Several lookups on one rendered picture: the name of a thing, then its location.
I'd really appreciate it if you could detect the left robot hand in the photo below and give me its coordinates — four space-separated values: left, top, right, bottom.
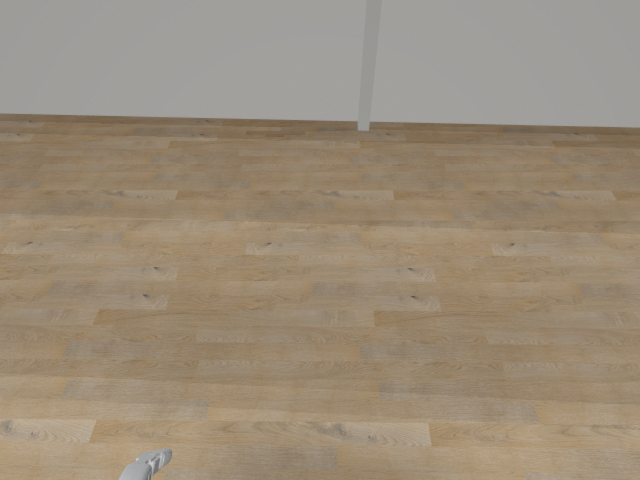
118 448 172 480

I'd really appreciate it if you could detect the panel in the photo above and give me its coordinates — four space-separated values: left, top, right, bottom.
358 0 382 131

